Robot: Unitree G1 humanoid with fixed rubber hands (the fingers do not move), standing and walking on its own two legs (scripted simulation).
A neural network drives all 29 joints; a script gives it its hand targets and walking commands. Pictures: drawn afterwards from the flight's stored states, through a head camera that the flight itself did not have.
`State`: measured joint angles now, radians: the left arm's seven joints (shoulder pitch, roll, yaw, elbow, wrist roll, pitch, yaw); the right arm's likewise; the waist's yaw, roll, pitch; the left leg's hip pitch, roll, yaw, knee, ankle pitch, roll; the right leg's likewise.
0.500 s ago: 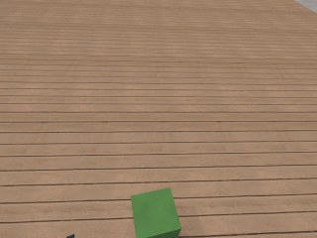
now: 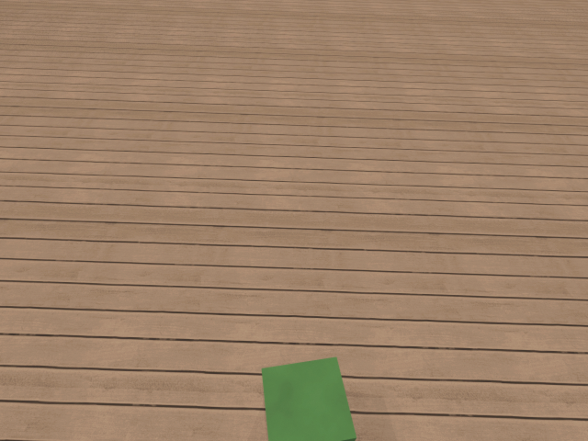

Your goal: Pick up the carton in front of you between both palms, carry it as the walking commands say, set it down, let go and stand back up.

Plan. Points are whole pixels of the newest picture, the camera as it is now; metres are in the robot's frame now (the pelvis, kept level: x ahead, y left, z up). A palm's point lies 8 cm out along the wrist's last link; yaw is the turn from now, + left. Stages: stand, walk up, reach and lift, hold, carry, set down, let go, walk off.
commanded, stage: stand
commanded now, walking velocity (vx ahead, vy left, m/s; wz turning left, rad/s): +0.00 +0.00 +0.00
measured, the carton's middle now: (304, 415) +0.35 -0.01 -0.63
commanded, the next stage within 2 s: none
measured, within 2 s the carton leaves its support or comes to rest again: neither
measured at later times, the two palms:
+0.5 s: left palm out of the picture -0.06 +0.24 -0.14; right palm out of the picture +0.00 -0.25 -0.12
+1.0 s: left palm out of the picture -0.11 +0.20 -0.14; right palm out of the picture -0.05 -0.24 -0.13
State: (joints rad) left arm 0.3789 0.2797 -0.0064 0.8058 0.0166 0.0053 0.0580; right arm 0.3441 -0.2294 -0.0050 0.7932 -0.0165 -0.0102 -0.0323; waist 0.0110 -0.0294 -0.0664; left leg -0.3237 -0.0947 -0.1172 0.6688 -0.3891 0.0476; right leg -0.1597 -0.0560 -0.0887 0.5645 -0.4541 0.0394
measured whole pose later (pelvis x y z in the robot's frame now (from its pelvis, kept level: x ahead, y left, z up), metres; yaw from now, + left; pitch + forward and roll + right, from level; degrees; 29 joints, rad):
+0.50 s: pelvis -0.02 -0.01 +0.01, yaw +2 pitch +1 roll -1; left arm 0.41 0.24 -0.02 1.00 0.02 0.02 0.05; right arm 0.35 -0.19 0.01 0.95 -0.01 0.01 -0.04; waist 0.01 -0.03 -0.02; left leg -0.27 -0.09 -0.15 0.60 -0.33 0.03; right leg -0.09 -0.05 -0.12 0.49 -0.40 0.03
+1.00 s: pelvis -0.03 -0.02 +0.01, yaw +2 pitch -1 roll -1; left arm 0.41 0.17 -0.02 1.11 0.02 0.01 0.05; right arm 0.34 -0.13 0.02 1.09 0.00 0.01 -0.05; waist 0.01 -0.02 0.01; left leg -0.25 -0.07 -0.16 0.56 -0.29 0.01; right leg -0.08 -0.03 -0.13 0.47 -0.37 0.01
